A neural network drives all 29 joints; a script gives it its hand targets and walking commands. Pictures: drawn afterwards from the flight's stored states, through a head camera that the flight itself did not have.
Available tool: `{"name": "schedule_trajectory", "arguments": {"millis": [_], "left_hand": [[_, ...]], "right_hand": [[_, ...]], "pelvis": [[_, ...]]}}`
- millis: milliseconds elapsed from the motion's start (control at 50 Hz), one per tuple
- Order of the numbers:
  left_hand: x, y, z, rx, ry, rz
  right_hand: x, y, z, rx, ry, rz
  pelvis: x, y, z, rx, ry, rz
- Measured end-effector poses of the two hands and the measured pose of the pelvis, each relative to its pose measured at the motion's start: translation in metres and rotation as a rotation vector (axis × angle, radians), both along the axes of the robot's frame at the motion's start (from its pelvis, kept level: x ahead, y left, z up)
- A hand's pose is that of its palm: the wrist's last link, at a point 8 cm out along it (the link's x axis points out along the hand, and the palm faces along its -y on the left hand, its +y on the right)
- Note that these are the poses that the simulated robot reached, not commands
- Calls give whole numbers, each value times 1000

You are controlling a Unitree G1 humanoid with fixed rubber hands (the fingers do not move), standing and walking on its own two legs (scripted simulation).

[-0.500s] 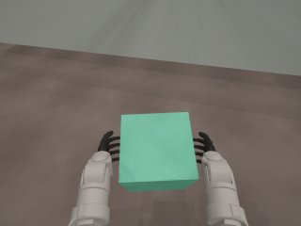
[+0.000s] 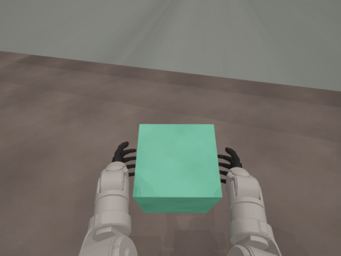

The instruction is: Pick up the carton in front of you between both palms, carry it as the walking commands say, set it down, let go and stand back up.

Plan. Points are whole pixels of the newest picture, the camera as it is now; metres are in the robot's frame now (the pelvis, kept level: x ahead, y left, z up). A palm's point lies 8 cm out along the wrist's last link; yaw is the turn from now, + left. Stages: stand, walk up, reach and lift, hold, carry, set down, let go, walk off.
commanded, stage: set down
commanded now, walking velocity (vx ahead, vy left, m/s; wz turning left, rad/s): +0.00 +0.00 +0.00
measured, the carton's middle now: (175, 172) +0.38 +0.01 -0.04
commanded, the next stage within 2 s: none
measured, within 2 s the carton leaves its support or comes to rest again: neither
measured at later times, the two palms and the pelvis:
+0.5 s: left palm (138, 197) +0.38 +0.14 -0.17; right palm (219, 216) +0.32 -0.14 -0.19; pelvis -0.03 +0.05 -0.08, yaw +0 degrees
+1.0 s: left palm (152, 200) +0.45 +0.11 -0.30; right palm (222, 219) +0.37 -0.17 -0.32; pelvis -0.05 +0.05 -0.20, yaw +2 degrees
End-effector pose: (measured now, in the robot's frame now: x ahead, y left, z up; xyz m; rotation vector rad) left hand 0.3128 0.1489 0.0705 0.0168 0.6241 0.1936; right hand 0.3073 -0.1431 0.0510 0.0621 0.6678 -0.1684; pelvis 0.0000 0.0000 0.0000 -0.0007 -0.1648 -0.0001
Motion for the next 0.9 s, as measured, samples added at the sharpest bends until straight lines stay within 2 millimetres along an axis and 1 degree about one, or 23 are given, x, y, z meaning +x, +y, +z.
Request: {"name": "schedule_trajectory", "arguments": {"millis": [60,100,160,200,240,300,400,440,460,480,520,600,660,720,760,800,900], "left_hand": [[13,-3,-11,4,28,-12],[22,-4,-22,6,48,-29],[35,-5,-45,15,71,-64],[43,-5,-65,25,81,-87],[48,-4,-90,37,86,-108],[54,-2,-131,54,81,-142],[61,-2,-204,50,54,-168],[64,-5,-224,36,28,-141],[65,-6,-231,30,11,-125],[65,-6,-235,24,-6,-108],[66,-6,-239,12,-30,-77],[73,-5,-240,-3,-44,-48],[89,-8,-236,-2,-72,-68],[108,-14,-237,6,-86,-108],[117,-18,-246,13,-62,-133],[122,-22,-261,20,-17,-155],[122,-30,-314,15,74,-167]], "right_hand": [[7,-1,-10,0,29,-40],[11,-2,-20,-7,49,-61],[18,-2,-42,-26,72,-76],[21,-2,-61,-43,82,-76],[24,-1,-84,-60,87,-72],[27,1,-127,-86,82,-68],[21,5,-203,-95,69,-109],[17,6,-227,-89,61,-134],[16,7,-236,-89,58,-141],[16,7,-242,-92,54,-140],[18,8,-247,-103,43,-127],[35,6,-241,-101,25,-115],[52,2,-233,-104,-4,-119],[64,-4,-235,-99,-17,-129],[66,-8,-246,-87,5,-132],[64,-12,-264,-73,48,-133],[58,-19,-319,-59,136,-140]], "pelvis": [[-2,0,-3,-2,13,1],[-3,0,-6,-4,34,-1],[-5,3,-10,-5,94,-6],[-7,6,-13,-5,151,-10],[-9,11,-19,-3,219,-12],[-13,19,-29,0,338,-17],[-25,35,-57,2,536,-16],[-29,40,-69,-3,591,-10],[-31,43,-74,-6,611,-5],[-33,45,-79,-8,627,-1],[-35,49,-88,-12,646,4],[-39,55,-106,-18,667,15],[-43,59,-120,-27,684,23],[-49,61,-134,-36,708,26],[-51,62,-143,-36,730,24],[-52,61,-151,-32,753,22],[-52,57,-171,-18,820,24]]}}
